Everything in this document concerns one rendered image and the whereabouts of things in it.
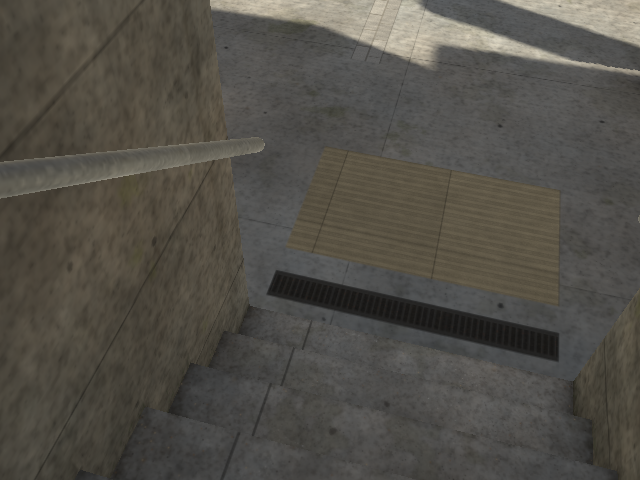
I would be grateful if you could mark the stairs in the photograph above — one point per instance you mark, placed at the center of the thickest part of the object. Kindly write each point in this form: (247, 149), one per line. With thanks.
(289, 398)

